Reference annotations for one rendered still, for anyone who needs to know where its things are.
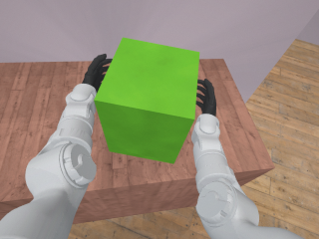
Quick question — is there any robot left upper arm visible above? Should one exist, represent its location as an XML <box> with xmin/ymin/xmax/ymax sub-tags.
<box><xmin>0</xmin><ymin>142</ymin><xmax>97</xmax><ymax>239</ymax></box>

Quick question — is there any robot right upper arm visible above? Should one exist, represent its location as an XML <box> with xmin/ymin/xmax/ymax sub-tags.
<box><xmin>195</xmin><ymin>180</ymin><xmax>305</xmax><ymax>239</ymax></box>

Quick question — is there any robot left forearm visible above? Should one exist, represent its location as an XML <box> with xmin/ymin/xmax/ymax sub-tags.
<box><xmin>25</xmin><ymin>84</ymin><xmax>97</xmax><ymax>186</ymax></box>

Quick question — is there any carton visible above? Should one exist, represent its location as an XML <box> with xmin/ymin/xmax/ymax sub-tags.
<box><xmin>94</xmin><ymin>37</ymin><xmax>200</xmax><ymax>164</ymax></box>

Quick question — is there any robot right forearm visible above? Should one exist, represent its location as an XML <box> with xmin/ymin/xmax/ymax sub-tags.
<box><xmin>191</xmin><ymin>114</ymin><xmax>246</xmax><ymax>196</ymax></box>

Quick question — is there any left robot hand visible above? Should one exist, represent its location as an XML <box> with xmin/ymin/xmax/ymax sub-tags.
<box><xmin>82</xmin><ymin>54</ymin><xmax>113</xmax><ymax>92</ymax></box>

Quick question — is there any right robot hand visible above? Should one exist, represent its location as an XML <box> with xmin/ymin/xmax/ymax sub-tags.
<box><xmin>195</xmin><ymin>79</ymin><xmax>216</xmax><ymax>117</ymax></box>

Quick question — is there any pedestal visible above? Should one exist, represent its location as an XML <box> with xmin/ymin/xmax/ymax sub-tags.
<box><xmin>0</xmin><ymin>59</ymin><xmax>275</xmax><ymax>224</ymax></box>

